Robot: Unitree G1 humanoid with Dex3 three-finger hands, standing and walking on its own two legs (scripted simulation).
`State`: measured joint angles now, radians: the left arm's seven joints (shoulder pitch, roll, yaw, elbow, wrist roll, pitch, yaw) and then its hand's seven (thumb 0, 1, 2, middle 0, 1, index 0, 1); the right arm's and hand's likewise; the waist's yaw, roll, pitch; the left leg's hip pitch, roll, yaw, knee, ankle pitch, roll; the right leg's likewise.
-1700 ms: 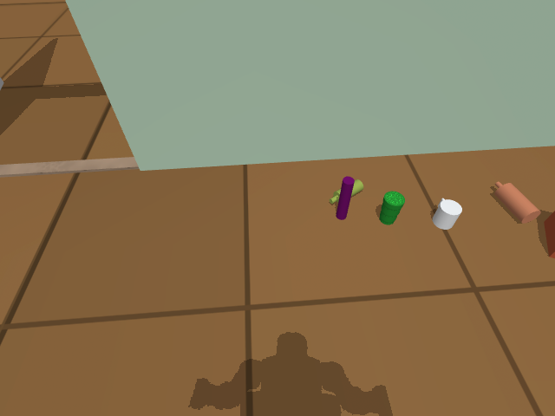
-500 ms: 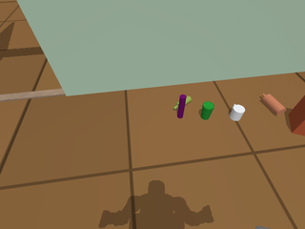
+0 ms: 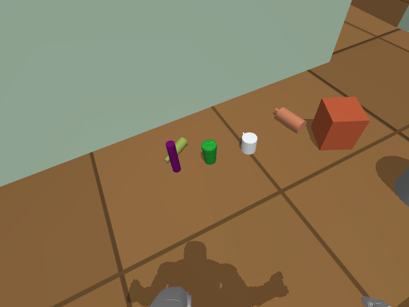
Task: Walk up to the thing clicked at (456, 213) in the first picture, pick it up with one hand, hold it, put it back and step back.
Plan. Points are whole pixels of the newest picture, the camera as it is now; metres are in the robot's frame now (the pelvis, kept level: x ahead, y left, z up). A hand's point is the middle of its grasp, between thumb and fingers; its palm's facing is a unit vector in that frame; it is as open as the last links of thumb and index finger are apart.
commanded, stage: walk up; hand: left
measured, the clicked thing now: (247, 141) +1.12 -0.13 -0.72
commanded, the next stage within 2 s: none
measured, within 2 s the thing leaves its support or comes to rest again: neither
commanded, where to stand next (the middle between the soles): +0.68 -0.20 m, yaw -21 degrees
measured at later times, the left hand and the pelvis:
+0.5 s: hand (148, 200) +0.38 +0.21 -0.13, palm faces -0.31 -0.89 -0.34, open 7.4 cm; pelvis +0.20 -0.03 +0.00, yaw -12 degrees
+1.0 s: hand (179, 167) +0.51 +0.14 -0.14, palm faces -0.32 -0.87 -0.37, open 7.4 cm; pelvis +0.39 -0.11 -0.01, yaw -19 degrees
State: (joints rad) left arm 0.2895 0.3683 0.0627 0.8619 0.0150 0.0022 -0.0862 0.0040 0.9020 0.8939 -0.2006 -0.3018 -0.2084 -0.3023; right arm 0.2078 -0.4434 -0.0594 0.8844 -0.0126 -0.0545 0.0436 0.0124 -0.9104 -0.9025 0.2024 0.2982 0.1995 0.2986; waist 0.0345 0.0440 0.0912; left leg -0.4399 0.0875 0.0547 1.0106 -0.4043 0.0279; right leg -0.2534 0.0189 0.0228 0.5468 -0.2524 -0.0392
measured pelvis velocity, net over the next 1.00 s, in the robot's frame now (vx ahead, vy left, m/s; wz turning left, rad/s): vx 0.39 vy -0.11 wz -0.34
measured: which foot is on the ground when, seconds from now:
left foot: up 0.00-0.16, down 0.18-0.62, up 0.64-0.98, down 1.00-1.00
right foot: down 0.00-0.18, up 0.20-0.56, down 0.58-1.00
